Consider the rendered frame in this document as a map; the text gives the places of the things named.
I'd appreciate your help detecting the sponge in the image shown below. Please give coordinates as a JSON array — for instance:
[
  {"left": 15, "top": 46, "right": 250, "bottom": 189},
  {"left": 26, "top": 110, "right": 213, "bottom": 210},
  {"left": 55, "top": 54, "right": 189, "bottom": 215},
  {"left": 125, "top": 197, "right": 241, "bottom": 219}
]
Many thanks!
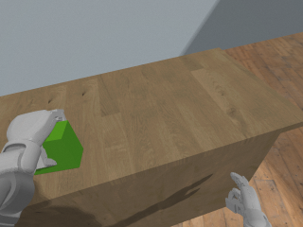
[{"left": 34, "top": 120, "right": 83, "bottom": 175}]

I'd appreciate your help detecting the robot left forearm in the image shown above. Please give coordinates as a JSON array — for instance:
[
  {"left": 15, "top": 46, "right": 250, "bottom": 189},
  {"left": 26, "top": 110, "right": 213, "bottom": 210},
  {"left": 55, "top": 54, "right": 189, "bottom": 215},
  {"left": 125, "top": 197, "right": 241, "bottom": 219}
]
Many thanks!
[{"left": 0, "top": 139, "right": 42, "bottom": 227}]

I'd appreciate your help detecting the robot right hand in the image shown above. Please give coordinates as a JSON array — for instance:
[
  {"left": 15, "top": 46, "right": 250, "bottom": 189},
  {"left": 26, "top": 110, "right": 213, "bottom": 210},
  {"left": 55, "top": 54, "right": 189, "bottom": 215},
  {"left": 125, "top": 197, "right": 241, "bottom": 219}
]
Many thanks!
[{"left": 225, "top": 172, "right": 261, "bottom": 216}]

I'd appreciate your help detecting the table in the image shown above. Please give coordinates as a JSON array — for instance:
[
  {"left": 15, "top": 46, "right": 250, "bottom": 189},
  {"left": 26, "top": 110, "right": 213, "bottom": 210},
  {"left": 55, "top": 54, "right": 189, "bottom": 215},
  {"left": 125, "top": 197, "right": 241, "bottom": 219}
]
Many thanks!
[{"left": 0, "top": 47, "right": 303, "bottom": 227}]

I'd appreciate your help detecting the robot left hand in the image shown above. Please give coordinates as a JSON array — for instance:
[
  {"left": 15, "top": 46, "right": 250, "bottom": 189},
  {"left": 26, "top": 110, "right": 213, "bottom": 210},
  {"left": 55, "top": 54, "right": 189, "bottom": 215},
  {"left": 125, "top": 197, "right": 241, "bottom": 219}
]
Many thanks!
[{"left": 7, "top": 109, "right": 66, "bottom": 169}]

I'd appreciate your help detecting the robot right forearm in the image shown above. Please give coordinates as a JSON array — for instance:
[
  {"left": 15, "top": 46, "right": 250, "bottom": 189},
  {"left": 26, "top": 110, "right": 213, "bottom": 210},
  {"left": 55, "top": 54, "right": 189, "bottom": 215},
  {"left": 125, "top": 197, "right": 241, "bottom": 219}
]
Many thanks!
[{"left": 242, "top": 208, "right": 272, "bottom": 227}]

